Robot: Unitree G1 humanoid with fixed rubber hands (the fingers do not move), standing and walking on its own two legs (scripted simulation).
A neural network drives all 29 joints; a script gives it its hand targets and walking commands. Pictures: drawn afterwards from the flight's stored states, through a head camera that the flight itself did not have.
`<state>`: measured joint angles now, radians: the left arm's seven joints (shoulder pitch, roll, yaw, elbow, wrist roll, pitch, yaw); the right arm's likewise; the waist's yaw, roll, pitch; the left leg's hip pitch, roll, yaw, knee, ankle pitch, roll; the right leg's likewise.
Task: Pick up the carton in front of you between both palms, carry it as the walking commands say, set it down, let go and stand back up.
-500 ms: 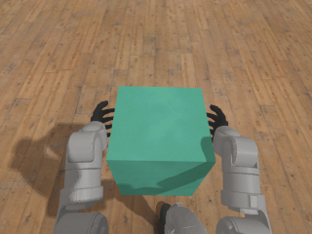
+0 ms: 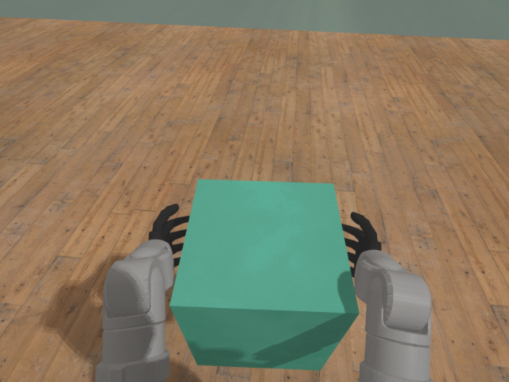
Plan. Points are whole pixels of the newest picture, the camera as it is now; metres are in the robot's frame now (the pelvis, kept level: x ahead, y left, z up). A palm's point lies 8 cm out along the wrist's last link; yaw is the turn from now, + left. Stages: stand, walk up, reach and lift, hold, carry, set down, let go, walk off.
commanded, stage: carry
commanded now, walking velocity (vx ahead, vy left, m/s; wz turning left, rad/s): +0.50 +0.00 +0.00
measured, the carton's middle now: (261, 279) +0.29 +0.00 +0.04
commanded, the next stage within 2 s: none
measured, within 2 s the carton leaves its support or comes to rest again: neither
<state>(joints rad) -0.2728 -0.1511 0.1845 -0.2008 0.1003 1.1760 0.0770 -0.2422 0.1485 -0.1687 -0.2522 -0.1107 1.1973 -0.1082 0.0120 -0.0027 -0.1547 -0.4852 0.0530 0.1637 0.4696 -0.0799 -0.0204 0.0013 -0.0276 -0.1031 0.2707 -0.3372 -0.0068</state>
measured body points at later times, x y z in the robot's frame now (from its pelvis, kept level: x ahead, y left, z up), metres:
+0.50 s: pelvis +0.29 +0.01 -0.01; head +0.25 +0.01 +0.44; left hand +0.56 +0.15 +0.09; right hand +0.55 -0.15 +0.09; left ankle +0.14 +0.11 -0.74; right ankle +0.43 -0.11 -0.72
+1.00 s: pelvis +0.48 +0.00 +0.00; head +0.44 +0.01 +0.45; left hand +0.76 +0.15 +0.09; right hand +0.76 -0.15 +0.09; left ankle +0.49 +0.11 -0.74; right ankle +0.45 -0.10 -0.74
